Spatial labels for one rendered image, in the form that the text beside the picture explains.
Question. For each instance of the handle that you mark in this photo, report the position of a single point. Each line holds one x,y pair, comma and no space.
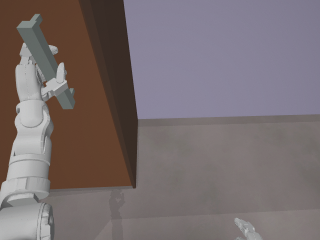
35,41

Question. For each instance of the right robot hand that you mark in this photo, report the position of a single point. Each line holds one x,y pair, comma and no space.
247,229

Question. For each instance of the left robot hand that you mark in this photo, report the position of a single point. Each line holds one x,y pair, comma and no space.
29,78

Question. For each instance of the left robot forearm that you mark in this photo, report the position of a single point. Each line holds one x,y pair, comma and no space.
27,177

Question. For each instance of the left robot upper arm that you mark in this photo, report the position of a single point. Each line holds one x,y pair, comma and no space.
27,222

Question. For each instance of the wardrobe door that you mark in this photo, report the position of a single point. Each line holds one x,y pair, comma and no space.
86,150

